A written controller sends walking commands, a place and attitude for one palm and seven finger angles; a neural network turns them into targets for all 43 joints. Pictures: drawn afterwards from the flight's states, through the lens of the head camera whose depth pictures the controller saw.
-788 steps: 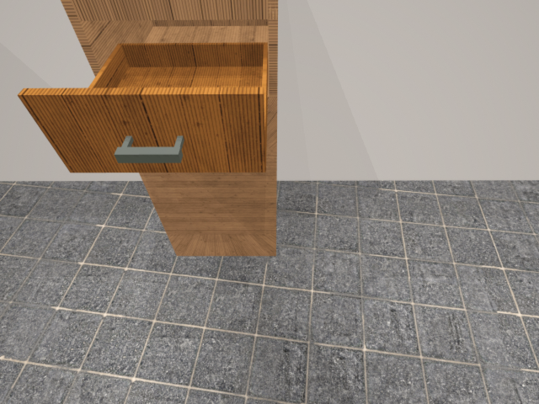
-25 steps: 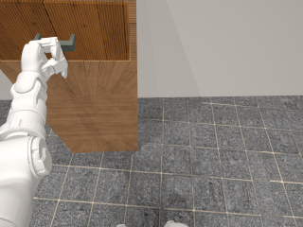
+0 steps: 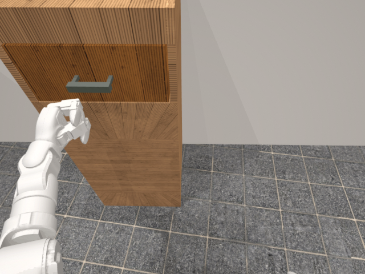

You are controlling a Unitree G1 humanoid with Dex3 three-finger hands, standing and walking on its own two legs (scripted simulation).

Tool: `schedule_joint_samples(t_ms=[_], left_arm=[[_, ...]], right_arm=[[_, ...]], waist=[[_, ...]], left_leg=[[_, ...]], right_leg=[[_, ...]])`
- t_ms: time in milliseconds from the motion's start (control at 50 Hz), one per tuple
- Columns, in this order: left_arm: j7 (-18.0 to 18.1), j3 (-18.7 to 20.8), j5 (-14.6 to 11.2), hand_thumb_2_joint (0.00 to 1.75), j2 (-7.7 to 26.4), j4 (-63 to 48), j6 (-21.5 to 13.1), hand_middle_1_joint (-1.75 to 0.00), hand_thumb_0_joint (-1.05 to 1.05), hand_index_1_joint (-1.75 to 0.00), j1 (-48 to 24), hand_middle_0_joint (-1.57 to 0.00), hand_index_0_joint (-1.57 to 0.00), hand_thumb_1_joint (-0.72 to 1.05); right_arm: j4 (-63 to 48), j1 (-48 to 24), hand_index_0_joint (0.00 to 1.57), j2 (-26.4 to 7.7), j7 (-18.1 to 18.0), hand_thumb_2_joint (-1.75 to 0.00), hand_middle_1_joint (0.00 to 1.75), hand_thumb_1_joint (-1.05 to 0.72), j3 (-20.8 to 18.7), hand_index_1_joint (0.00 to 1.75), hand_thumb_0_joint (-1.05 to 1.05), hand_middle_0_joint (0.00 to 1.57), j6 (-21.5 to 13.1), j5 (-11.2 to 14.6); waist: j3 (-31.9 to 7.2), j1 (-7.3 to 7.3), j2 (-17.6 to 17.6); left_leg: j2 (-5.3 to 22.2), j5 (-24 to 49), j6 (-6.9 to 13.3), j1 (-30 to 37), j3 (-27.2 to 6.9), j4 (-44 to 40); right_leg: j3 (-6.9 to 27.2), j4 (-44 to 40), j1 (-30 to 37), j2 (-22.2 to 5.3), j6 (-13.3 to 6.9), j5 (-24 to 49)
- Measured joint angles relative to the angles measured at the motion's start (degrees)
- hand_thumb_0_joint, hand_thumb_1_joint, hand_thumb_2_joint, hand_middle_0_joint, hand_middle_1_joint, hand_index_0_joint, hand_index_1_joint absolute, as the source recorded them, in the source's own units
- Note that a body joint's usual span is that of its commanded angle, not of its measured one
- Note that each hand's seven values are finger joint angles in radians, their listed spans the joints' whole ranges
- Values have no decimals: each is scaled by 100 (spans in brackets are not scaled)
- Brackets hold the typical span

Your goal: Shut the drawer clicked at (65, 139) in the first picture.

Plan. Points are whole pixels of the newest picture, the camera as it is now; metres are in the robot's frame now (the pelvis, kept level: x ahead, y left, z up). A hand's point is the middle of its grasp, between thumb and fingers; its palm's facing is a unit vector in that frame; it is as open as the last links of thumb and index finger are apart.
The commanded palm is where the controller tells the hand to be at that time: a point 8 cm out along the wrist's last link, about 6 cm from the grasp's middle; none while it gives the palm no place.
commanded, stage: draw the hand back to the body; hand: left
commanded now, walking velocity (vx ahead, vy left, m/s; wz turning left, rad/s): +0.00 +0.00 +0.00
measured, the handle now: (91, 82) +0.55 +0.23 +0.12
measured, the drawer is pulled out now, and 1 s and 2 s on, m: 0.00 0.00 0.00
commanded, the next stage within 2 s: step back with the hand held close in 1.10 s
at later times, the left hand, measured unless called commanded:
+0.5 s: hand (43, 187) +0.25 +0.23 +0.14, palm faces +0.28 -0.93 -0.25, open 3.2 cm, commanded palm +0.20 +0.28 +0.17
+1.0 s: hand out of the picture +0.14 +0.24 +0.18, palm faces +0.40 -0.82 -0.41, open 3.2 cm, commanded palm +0.10 +0.29 +0.19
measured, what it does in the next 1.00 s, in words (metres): stands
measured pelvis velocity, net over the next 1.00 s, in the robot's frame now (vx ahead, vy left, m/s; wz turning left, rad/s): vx -0.02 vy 0.00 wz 0.03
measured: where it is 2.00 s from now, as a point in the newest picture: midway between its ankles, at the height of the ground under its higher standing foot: outside the picture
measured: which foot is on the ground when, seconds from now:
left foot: down 0.00-1.00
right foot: down 0.00-1.00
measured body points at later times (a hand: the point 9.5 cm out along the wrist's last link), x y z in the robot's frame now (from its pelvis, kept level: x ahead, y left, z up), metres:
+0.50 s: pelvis -0.03 +0.01 +0.01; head -0.03 -0.01 +0.46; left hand +0.23 +0.28 +0.16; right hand +0.16 -0.20 -0.08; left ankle -0.04 +0.08 -0.73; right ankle -0.04 -0.08 -0.73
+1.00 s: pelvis -0.02 +0.00 +0.01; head -0.05 -0.03 +0.46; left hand +0.11 +0.29 +0.20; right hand +0.17 -0.22 -0.07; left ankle -0.04 +0.08 -0.73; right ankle -0.04 -0.08 -0.73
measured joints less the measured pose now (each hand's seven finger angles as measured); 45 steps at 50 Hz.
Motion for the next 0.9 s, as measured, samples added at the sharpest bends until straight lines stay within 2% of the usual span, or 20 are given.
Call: schedule_joint_samples(t_ms=[120,240,300,380,460,540,640,780,900], left_arm=[[147,-171,-68,90,-222,-1124,273,-160,1,-160,794,-140,-140,90],[62,-348,-206,90,-265,-1746,611,-160,1,-160,1149,-140,-140,90],[740,-599,208,90,-261,-2344,557,-160,1,-160,1533,-140,-140,90],[1487,-823,495,90,-440,-3110,444,-160,1,-160,2211,-140,-140,90],[1895,-943,686,90,-560,-3697,391,-160,1,-160,2819,-140,-140,90],[2144,-920,801,89,-544,-4206,326,-160,1,-160,3242,-140,-140,90],[2252,-730,803,89,-454,-4773,184,-160,1,-160,3777,-140,-140,90],[2222,-626,801,89,-475,-5485,124,-160,1,-160,4800,-140,-140,90],[2270,-494,820,89,-399,-6218,115,-160,1,-160,5675,-140,-140,89]], right_arm=[[-60,-405,20,17,-89,-90,29,-91,5,30,1,20,-204,7],[-87,-732,20,70,-182,-90,29,-91,104,30,1,20,-390,57],[-116,-895,20,115,-147,-90,29,-91,119,30,1,20,-457,-29],[-94,-1034,20,194,-97,-90,29,-91,154,30,1,20,-437,-81],[29,-1030,20,298,-93,-90,29,-91,208,30,1,20,-406,-140],[170,-957,20,348,-91,-90,30,-91,221,30,1,20,-435,-202],[278,-907,20,352,-43,-90,30,-91,186,30,1,20,-429,-251],[252,-906,20,310,14,-90,30,-91,75,30,1,20,-408,-285],[169,-868,20,267,-27,-90,29,-91,-21,30,1,20,-481,-292]], waist=[[83,169,4],[120,329,25],[243,381,74],[441,445,126],[590,520,99],[682,575,121],[683,571,203],[684,546,230],[621,624,212]], left_leg=[[-61,84,12,338,-68,-124],[-130,191,29,604,-140,-225],[-152,280,37,789,-124,-358],[-184,443,53,1023,-106,-608],[-205,571,60,1270,-104,-844],[-214,644,56,1509,-116,-1019],[-221,690,62,1714,-99,-1168],[-195,676,53,1814,-72,-1200],[-151,608,25,1805,-87,-1110]], right_leg=[[-63,-108,357,-55,11,42],[-136,-179,639,-120,26,100],[-117,-280,806,-140,37,175],[-92,-481,1014,-166,60,318],[-80,-672,1241,-179,67,422],[-80,-848,1482,-181,68,495],[-53,-982,1674,-182,77,540],[-19,-1043,1777,-153,69,553],[-32,-1063,1819,-108,48,541]])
